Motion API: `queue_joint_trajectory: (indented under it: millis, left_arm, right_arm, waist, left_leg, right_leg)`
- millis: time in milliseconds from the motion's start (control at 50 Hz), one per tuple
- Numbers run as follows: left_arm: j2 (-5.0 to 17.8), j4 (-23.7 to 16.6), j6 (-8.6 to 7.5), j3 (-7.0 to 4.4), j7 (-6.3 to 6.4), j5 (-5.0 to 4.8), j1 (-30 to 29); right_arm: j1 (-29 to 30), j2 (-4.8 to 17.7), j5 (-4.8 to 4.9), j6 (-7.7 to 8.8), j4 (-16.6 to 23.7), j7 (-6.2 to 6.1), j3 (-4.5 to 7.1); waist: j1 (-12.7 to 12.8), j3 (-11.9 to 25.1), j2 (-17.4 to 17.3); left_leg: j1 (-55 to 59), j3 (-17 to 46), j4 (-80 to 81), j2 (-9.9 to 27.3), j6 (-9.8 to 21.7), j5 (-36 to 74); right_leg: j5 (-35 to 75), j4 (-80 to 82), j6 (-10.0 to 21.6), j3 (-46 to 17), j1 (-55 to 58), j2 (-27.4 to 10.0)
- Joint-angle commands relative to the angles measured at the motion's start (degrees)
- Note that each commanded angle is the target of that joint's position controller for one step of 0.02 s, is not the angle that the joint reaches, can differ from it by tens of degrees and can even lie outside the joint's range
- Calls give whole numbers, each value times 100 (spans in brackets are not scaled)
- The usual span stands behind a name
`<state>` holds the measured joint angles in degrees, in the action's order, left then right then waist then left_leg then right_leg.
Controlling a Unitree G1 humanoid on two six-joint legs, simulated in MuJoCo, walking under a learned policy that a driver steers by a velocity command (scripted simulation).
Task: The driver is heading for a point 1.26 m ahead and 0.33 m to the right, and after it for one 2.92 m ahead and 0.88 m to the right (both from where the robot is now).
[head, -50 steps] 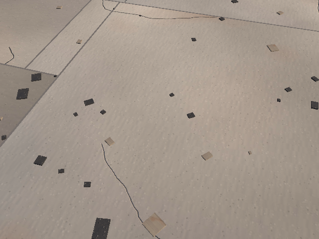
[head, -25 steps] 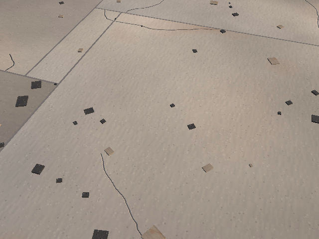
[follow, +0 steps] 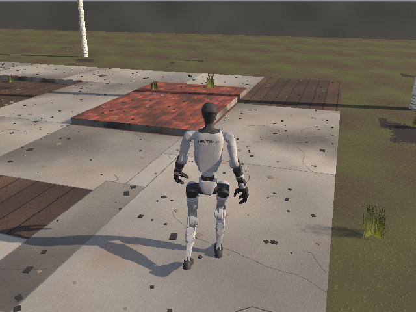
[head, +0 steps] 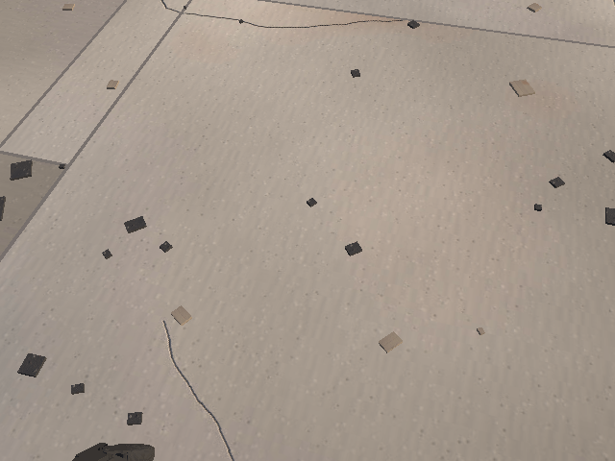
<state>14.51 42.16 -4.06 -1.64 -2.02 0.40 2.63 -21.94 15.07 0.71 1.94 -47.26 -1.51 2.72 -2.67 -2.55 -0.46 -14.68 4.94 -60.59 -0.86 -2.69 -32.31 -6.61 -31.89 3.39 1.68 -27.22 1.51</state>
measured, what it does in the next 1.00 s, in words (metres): walks ahead: left foot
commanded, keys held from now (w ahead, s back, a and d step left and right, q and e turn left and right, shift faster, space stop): no key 0.54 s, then w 0.10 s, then w+e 0.22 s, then e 0.14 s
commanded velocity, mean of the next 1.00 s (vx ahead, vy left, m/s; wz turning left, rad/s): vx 0.14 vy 0.00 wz -0.11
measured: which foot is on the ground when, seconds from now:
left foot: up 0.00-0.24, down 0.26-1.00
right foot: down 0.00-0.82, up 0.84-1.00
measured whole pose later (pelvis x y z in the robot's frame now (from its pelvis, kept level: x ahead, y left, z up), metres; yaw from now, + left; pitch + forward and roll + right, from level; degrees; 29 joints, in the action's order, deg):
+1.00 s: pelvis +0.20 +0.02 +0.01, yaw -9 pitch +1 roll +0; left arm 15.2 49.6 -2.3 -3.4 -1.9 -2.0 5.5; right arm -22.6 12.0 -0.6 3.9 -56.3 -2.0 2.6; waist -2.2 -1.8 1.0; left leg 1.9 -5.6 -18.9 1.1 0.3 -22.1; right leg -12.6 -52.6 1.8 0.7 -35.9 0.4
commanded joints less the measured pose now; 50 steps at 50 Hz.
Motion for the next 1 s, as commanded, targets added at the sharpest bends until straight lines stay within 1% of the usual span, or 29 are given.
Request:
queue_joint_trajectory:
  millis: [20, 40, 80, 120, 160, 200, 240, 260, 280, 300, 340, 380, 420, 540, 580, 620, 660, 720, 740, 780, 800, 820, 840, 860, 880, 920, 940, 980, 1000]
  left_arm:
    - [464, -133, 30, -105, 9, -6, 217]
    - [492, -80, 29, -115, 11, 92, 71]
    - [449, 23, -2, -110, 35, 166, -39]
    - [492, 127, 3, -123, 93, 144, 12]
    - [611, 200, 71, -156, 152, 100, 84]
    - [625, 242, 158, -144, 192, 38, 14]
    - [404, 350, 204, -59, 204, -4, 115]
    - [296, 441, 208, -15, 196, 12, 295]
    - [391, 470, 218, -66, 199, 7, 572]
    - [484, 504, 234, -89, 227, 23, 495]
    - [400, 565, 269, -76, 272, 27, 516]
    - [395, 675, 291, -76, 285, 49, 618]
    - [344, 760, 275, -62, 268, 34, 600]
    - [363, 1031, 299, -66, 264, -30, 572]
    - [421, 1199, 347, -101, 284, -89, 742]
    - [529, 1225, 340, -147, 299, -148, 767]
    - [565, 1266, 196, -159, 289, -206, 942]
    - [881, 1347, 27, -242, 218, -244, 1298]
    - [912, 1291, 9, -253, 209, -250, 1228]
    - [844, 1034, 5, -249, 204, -284, 678]
    - [748, 768, -12, -227, 189, -304, 38]
    - [437, 523, -82, -167, 163, -298, -321]
    - [403, 523, -164, -172, 133, -224, -88]
    - [555, 608, -147, -221, 115, -275, 93]
    - [455, 633, -88, -218, 100, -362, 166]
    - [275, 526, 29, -195, 86, -340, 87]
    - [174, 438, 67, -171, 44, -296, 15]
    - [-87, 208, 135, -81, -54, -195, -343]
    - [-121, 104, 164, -68, -82, -167, -481]
  right_arm:
    - [-258, 595, -51, -164, 240, -122, 166]
    - [-303, 516, -81, -242, 235, -150, 165]
    - [-383, 308, -99, -284, 179, -191, 127]
    - [-137, 226, -127, -278, 211, -214, 78]
    - [75, 303, -119, -291, 206, -194, 78]
    - [137, 330, -131, -298, 148, -157, 87]
    - [203, 299, -224, -286, 112, -134, 76]
    - [268, 388, -260, -267, 172, -146, 72]
    - [486, 839, -202, -258, 173, -174, 174]
    - [565, 706, -175, -215, 112, -156, 170]
    - [754, 366, -211, -98, 58, -123, 75]
    - [789, 279, -170, -5, 11, -106, 50]
    - [669, 352, -124, 33, -94, -103, 67]
    - [588, 363, -100, -2, -349, -109, 60]
    - [439, 390, -54, -48, -500, -110, 88]
    - [515, 377, -5, -33, -475, -110, 94]
    - [613, 294, 37, 131, -414, -98, 73]
    - [763, 51, 7, 437, -321, 2, 42]
    - [711, 47, 14, 507, -332, 43, 42]
    - [278, 179, 16, 613, -534, 130, 94]
    - [-379, 363, 10, 622, -796, 142, 172]
    - [-1207, 881, -29, 565, -1091, 92, 341]
    - [-1355, 901, -44, 465, -1132, 59, 359]
    - [-1178, 455, -118, 418, -1055, 39, 222]
    - [-872, 318, -152, 390, -912, 24, 177]
    - [-194, 308, -110, 311, -682, 10, 126]
    - [179, 267, -136, 283, -548, -12, 87]
    - [563, 481, -151, 229, -421, -110, 102]
    - [376, 670, -133, 226, -473, -166, 146]
  waist:
    - [201, 771, 328]
    - [59, 676, 532]
    - [-55, 663, 691]
    - [18, 740, 692]
    - [116, 793, 659]
    - [47, 651, 570]
    - [-8, 403, 408]
    - [33, 238, 232]
    - [377, -35, -336]
    - [343, -116, -566]
    - [413, -15, -716]
    - [410, 119, -552]
    - [349, 257, -299]
    - [275, 464, 10]
    - [276, 455, 34]
    - [311, -95, 109]
    - [365, -488, 296]
    - [350, -331, 955]
    - [267, -249, 1000]
    - [-114, 24, 669]
    - [-507, 182, 269]
    - [-715, 533, -786]
    - [-615, 422, -1595]
    - [-381, 187, -797]
    - [-224, -27, -518]
    - [27, -367, -433]
    - [144, -417, -510]
    - [162, -442, -614]
    - [84, -296, -689]
  left_leg:
    - [-1369, 31, -651, 497, -53, 487]
    - [-878, 6, -322, 576, -40, 732]
    - [-348, -144, 454, 531, -26, 827]
    - [-143, -159, 1276, 548, -18, 909]
    - [69, -211, 1821, 510, 0, 1287]
    - [462, -323, 2398, 418, 72, 1841]
    - [838, -343, 3037, 396, 226, 2057]
    - [841, -43, 3472, 646, 350, 2144]
    - [257, 113, 3605, 740, 515, 1355]
    - [-383, 86, 3802, 620, 540, 616]
    - [-643, 44, 3986, 567, 361, 733]
    - [-404, -20, 3874, 526, 278, 1308]
    - [-111, -76, 3694, 493, 284, 1900]
    - [241, -193, 3508, 415, 324, 2816]
    - [178, -325, 3485, 261, 441, 1422]
    - [-321, -232, 3473, 270, 659, -79]
    - [-714, -237, 3245, 286, 748, -221]
    - [-1046, -591, 2422, 51, 695, 743]
    - [-994, -541, 2474, 70, 742, 915]
    - [-107, -458, 3168, 122, 812, 1359]
    - [1154, -208, 3709, 324, 823, 1990]
    - [2795, 795, 4125, 1079, 940, 2978]
    - [3672, 1977, 4151, 2060, 1317, 4597]
    - [3636, 1805, 3955, 2362, 1408, 5009]
    - [3567, 1361, 3892, 2253, 1301, 5651]
    - [2850, 388, 4203, 1975, 963, 5916]
    - [2080, -103, 4444, 1638, 830, 5795]
    - [768, -1027, 4683, 1063, 697, 5554]
    - [555, -1185, 4608, 991, 693, 5731]
  right_leg:
    - [855, 1530, 1017, -1894, 1543, -1593]
    - [644, 1724, 923, -1610, 961, -1410]
    - [731, 1845, 941, -1159, 503, -1194]
    - [449, 1863, 1024, -1090, 527, -1207]
    - [-535, 1943, 1024, -1199, 548, -1253]
    - [-1576, 1983, 879, -1252, 296, -1215]
    - [-2449, 1899, 511, -1181, 5, -989]
    - [-2683, 1742, 241, -1109, -45, -816]
    - [-2444, 1555, 23, -740, 97, -430]
    - [-1965, 1265, -83, -489, 646, -272]
    - [-1331, 948, -41, -425, 1209, -281]
    - [-979, 858, 31, -409, 1267, -295]
    - [-572, 814, 60, -398, 1293, -302]
    - [519, 623, 54, -362, 1581, -320]
    - [-1030, 549, 135, -231, 1532, -160]
    - [-2869, 686, 300, -464, 1065, -247]
    - [-3365, 945, 565, -1082, 925, -579]
    - [-2988, 1551, 1227, -2845, 1484, -1408]
    - [-2417, 1521, 1343, -3172, 1609, -1558]
    - [-768, 995, 1107, -2677, 1383, -1269]
    - [254, 247, 770, -1967, 525, -825]
    - [613, -1460, 218, -716, -787, 64]
    - [-2067, -2548, -8, -470, -2274, 409]
    - [-2497, -3288, 58, -894, -2834, 71]
    - [-2271, -3707, 89, -1008, -3095, -16]
    - [-1547, -3374, 58, -755, -3022, -276]
    - [-1042, -2814, -38, -435, -2309, -264]
    - [-27, -1466, -276, 251, -781, -125]
    - [246, -1024, -309, 438, -154, -8]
